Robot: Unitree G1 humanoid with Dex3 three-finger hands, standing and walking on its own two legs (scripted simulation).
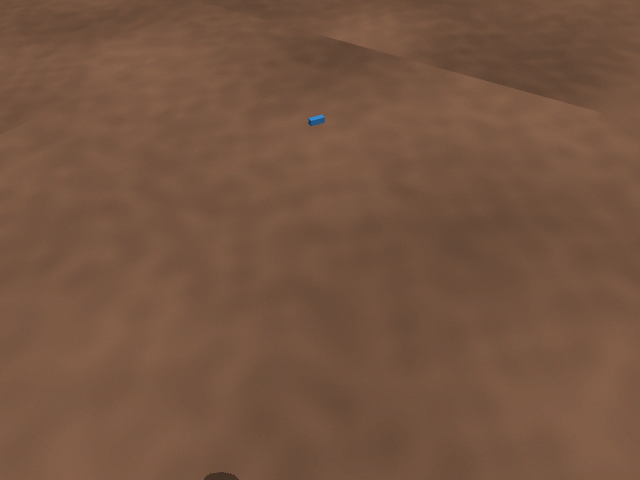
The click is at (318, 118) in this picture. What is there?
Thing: small brick
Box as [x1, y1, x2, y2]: [309, 115, 324, 125]
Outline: 324,117 322,115 309,118 309,123 313,125 324,122
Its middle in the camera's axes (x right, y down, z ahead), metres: -0.02 -0.69 +2.22
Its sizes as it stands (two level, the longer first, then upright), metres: 0.086 0.035 0.034
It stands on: the floor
